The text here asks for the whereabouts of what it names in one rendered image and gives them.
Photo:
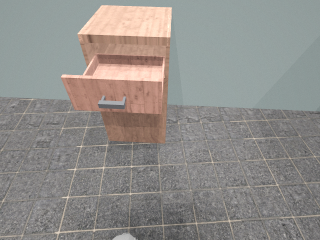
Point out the drawer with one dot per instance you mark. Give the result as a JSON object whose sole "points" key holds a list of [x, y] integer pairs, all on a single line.
{"points": [[139, 78]]}

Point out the cabinet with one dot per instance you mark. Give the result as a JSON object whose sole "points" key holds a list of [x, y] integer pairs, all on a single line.
{"points": [[131, 30]]}

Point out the handle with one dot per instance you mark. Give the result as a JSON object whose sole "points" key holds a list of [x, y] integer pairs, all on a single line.
{"points": [[107, 104]]}

